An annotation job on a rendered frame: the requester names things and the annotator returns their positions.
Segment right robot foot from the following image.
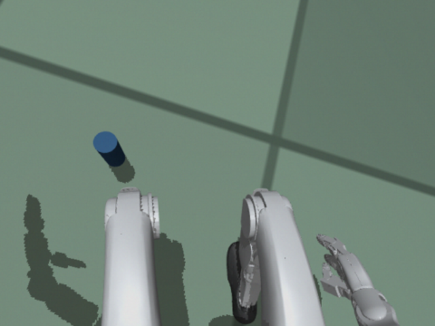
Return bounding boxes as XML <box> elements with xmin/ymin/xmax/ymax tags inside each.
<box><xmin>226</xmin><ymin>242</ymin><xmax>257</xmax><ymax>324</ymax></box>

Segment right robot arm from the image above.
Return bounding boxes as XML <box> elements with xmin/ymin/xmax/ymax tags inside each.
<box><xmin>351</xmin><ymin>288</ymin><xmax>400</xmax><ymax>326</ymax></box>

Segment can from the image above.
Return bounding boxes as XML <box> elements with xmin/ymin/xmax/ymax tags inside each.
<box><xmin>93</xmin><ymin>131</ymin><xmax>125</xmax><ymax>167</ymax></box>

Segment right robot hand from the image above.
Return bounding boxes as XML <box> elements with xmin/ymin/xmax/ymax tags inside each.
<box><xmin>316</xmin><ymin>234</ymin><xmax>375</xmax><ymax>300</ymax></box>

